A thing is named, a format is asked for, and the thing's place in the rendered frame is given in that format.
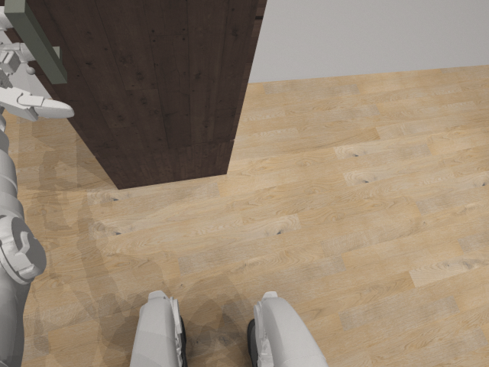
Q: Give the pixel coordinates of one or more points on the left robot forearm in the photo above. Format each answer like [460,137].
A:
[9,203]

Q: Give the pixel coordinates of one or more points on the robot right shin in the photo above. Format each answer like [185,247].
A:
[265,358]

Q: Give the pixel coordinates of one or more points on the left robot upper arm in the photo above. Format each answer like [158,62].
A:
[22,258]

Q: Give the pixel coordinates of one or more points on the right robot thigh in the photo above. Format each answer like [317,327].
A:
[291,343]

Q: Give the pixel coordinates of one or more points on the left robot hand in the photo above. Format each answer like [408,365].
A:
[18,101]

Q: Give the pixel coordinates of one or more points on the handle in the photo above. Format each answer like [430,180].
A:
[24,22]

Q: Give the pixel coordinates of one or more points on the cupboard door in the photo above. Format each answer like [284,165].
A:
[149,75]

